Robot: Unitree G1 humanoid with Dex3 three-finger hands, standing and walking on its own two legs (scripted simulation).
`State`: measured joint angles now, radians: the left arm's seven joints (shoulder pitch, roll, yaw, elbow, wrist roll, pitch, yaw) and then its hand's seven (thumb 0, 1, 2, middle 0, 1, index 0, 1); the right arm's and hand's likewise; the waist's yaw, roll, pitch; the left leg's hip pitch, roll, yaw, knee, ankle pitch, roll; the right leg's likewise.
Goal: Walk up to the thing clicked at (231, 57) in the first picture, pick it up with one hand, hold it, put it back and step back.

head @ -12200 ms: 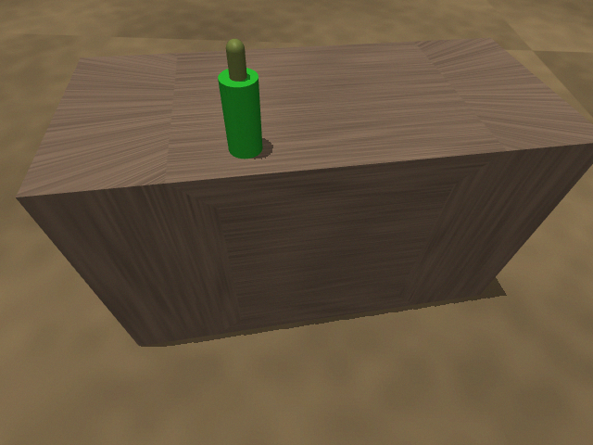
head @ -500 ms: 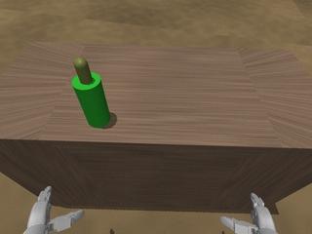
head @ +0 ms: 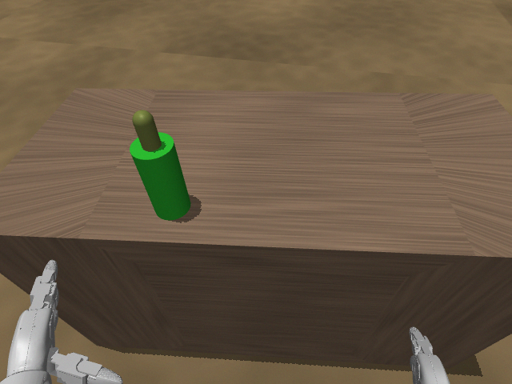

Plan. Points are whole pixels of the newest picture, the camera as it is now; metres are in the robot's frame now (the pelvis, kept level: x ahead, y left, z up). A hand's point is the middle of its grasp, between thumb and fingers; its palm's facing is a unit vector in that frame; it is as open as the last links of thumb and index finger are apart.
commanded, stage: rise first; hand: left
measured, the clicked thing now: (159, 166) +0.45 +0.20 +0.09
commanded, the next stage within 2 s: go down in 1.04 s
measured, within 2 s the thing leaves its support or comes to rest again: neither
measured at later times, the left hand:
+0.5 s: hand (55, 326) +0.17 +0.25 +0.10, palm faces +0.31 -0.85 -0.42, open 17.6 cm
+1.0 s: hand (42, 312) +0.17 +0.25 +0.14, palm faces +0.32 -0.84 -0.44, open 17.7 cm
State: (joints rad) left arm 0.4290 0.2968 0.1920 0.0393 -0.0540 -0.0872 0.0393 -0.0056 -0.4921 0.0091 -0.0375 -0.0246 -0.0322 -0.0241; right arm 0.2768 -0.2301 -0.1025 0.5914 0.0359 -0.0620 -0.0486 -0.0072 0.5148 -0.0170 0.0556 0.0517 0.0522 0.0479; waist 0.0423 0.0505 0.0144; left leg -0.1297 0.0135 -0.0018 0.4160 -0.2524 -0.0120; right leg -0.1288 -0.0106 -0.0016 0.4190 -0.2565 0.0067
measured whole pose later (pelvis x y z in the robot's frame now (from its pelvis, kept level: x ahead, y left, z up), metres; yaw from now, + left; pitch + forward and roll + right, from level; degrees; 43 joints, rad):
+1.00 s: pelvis -0.02 +0.00 +0.00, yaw +1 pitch -4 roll +0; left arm 0.49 0.34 0.30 -0.30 -0.05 -0.29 0.00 -0.01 -0.58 0.07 -0.05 -0.04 -0.03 -0.05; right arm 0.26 -0.22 -0.16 0.63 0.04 -0.13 -0.03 -0.01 0.52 -0.04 0.06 0.05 0.05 0.05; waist 0.06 0.05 0.05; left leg -0.12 0.00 -0.01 0.42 -0.23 -0.01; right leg -0.12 -0.02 -0.01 0.43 -0.24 0.01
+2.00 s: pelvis -0.01 +0.01 +0.00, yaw +1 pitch +1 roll +0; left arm -0.18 0.50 0.54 0.35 -0.26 0.01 -0.43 -0.01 -0.58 0.08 -0.04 -0.02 -0.03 -0.04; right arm 0.25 -0.24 -0.05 0.68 0.04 -0.15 -0.11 -0.01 0.51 -0.05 0.05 0.05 0.05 0.05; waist 0.02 0.02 -0.05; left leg -0.24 0.00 -0.01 0.49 -0.27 0.00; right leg -0.23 -0.02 -0.01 0.48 -0.27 0.02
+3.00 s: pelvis +0.00 +0.01 -0.01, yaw +1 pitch +7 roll -1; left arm -0.58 0.76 0.58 0.91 -0.22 0.00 -0.56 -0.01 -0.61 0.06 -0.05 -0.03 -0.04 -0.04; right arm 0.20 -0.24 0.02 0.73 0.02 -0.22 -0.17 -0.01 0.52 -0.05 0.06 0.05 0.05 0.05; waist -0.03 0.01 -0.10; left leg -0.37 0.01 -0.01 0.53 -0.28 0.00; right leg -0.34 -0.02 -0.01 0.48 -0.26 0.02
